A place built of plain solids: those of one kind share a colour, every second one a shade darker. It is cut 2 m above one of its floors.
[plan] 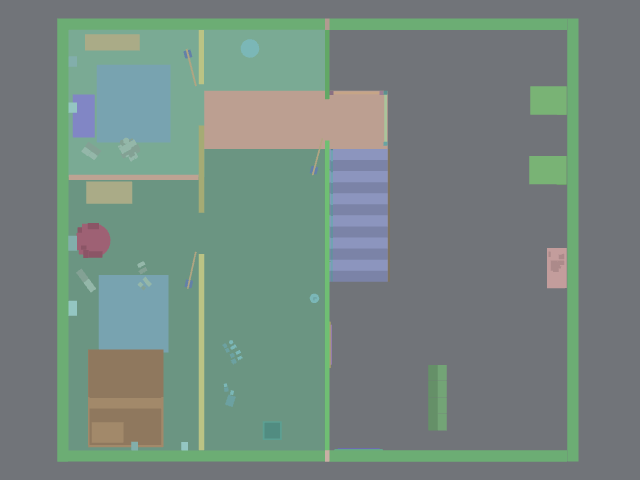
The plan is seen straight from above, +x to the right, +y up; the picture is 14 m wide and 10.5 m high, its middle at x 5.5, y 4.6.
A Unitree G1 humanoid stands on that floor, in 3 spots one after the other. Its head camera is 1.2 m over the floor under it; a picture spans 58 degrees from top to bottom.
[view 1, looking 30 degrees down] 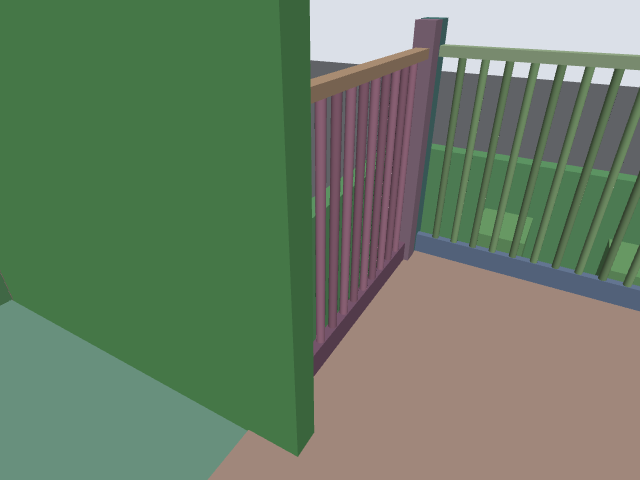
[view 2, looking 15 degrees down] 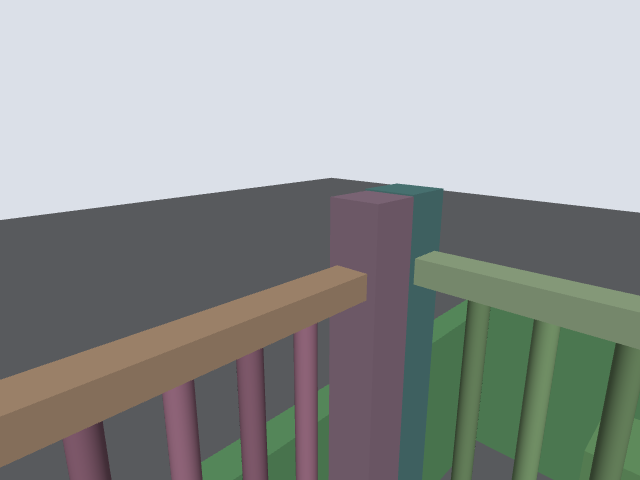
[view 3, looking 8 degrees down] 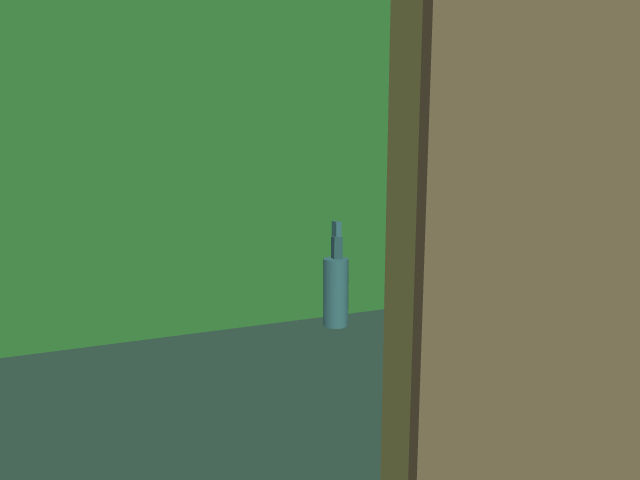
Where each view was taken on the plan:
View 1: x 4.96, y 7.23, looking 30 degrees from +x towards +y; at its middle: headland_ahead_guard_bal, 1.34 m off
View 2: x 6.35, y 7.44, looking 44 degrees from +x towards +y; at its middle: ground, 14.48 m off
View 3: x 2.21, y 4.75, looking -22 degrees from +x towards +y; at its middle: stair_wall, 3.71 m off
